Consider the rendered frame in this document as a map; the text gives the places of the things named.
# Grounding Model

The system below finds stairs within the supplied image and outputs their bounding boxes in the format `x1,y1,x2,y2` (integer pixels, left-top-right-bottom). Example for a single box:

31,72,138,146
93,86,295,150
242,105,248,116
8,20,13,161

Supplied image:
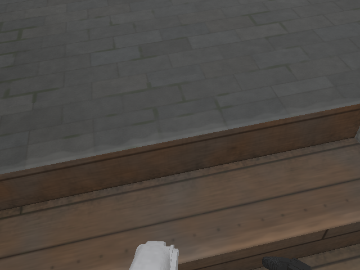
0,104,360,270

